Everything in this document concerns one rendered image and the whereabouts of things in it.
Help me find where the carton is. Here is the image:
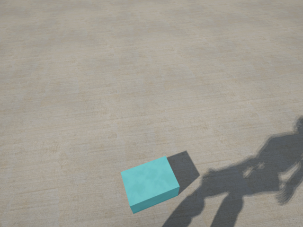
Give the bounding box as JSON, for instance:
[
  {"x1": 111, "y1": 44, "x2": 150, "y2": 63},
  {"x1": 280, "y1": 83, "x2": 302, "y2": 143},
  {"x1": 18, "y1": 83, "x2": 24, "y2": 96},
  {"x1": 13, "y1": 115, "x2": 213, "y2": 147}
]
[{"x1": 121, "y1": 156, "x2": 180, "y2": 214}]

